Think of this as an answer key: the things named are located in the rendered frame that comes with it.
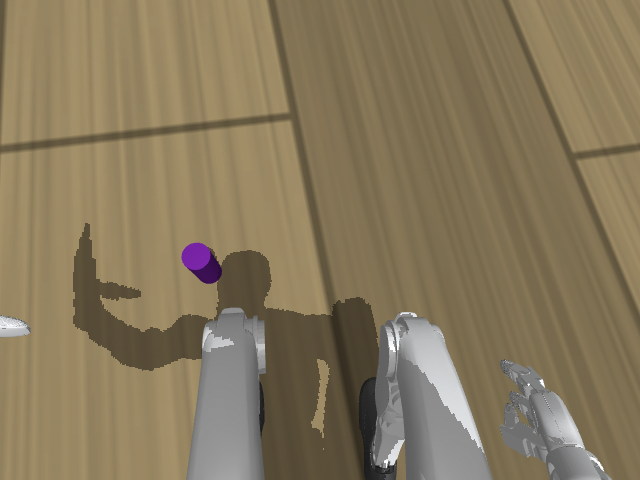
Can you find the can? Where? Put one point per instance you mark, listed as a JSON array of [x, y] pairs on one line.
[[201, 262]]

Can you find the left robot hand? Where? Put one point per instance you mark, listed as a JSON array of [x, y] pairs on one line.
[[13, 327]]

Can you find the right robot hand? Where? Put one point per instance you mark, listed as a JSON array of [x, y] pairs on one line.
[[545, 411]]

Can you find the right robot arm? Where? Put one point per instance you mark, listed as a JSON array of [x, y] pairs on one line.
[[574, 463]]

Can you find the right robot foot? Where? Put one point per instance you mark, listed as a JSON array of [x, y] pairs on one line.
[[367, 425]]

